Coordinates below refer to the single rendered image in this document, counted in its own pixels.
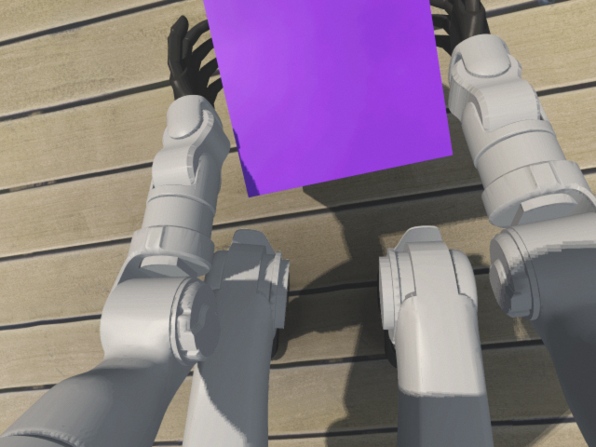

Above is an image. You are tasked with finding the carton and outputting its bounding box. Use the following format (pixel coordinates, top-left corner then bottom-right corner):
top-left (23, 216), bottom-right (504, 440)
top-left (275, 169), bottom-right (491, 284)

top-left (203, 0), bottom-right (453, 197)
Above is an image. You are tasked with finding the left robot forearm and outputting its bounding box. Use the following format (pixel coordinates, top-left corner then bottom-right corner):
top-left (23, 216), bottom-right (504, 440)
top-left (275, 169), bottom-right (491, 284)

top-left (100, 95), bottom-right (231, 348)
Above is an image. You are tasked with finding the robot right thigh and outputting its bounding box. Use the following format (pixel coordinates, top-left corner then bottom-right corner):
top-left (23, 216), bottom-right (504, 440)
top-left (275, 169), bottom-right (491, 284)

top-left (379, 241), bottom-right (494, 447)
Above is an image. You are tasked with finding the right robot forearm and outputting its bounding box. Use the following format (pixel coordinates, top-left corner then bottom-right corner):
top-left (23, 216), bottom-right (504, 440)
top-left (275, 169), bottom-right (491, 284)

top-left (448, 34), bottom-right (596, 228)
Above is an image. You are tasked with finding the robot left hand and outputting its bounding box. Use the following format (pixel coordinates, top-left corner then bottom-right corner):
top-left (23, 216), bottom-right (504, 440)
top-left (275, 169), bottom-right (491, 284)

top-left (168, 15), bottom-right (223, 109)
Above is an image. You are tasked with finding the robot left foot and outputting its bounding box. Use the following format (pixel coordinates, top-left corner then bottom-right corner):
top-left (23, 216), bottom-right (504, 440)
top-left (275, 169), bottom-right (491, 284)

top-left (271, 328), bottom-right (279, 358)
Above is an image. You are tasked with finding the left robot upper arm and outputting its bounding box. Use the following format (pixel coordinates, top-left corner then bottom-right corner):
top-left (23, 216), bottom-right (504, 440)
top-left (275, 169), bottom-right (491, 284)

top-left (0, 277), bottom-right (221, 447)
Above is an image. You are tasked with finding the robot right hand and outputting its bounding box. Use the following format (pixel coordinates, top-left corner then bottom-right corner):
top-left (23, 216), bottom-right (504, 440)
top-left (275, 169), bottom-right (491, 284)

top-left (429, 0), bottom-right (491, 56)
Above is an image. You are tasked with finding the right robot upper arm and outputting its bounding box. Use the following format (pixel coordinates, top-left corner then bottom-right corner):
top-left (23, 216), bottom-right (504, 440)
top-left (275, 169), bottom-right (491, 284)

top-left (489, 212), bottom-right (596, 447)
